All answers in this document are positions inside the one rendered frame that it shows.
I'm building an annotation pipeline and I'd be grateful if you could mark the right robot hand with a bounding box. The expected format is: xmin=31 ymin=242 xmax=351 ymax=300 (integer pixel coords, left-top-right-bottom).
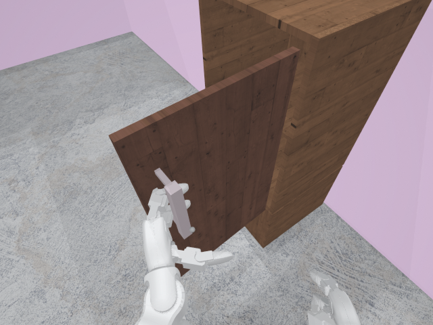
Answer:
xmin=307 ymin=269 xmax=361 ymax=325

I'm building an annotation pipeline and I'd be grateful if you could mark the cupboard door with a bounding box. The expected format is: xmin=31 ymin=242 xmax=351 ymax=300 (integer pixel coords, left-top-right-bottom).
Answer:
xmin=109 ymin=47 xmax=300 ymax=276

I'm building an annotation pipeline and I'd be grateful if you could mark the robot left forearm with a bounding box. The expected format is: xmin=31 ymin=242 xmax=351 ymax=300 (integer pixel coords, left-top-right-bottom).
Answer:
xmin=135 ymin=265 xmax=188 ymax=325

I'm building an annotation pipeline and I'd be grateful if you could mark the handle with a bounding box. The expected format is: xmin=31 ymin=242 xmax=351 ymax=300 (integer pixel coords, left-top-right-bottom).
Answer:
xmin=154 ymin=168 xmax=192 ymax=239

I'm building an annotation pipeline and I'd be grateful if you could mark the left robot hand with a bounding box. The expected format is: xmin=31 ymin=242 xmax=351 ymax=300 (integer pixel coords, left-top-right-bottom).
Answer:
xmin=142 ymin=183 xmax=233 ymax=272

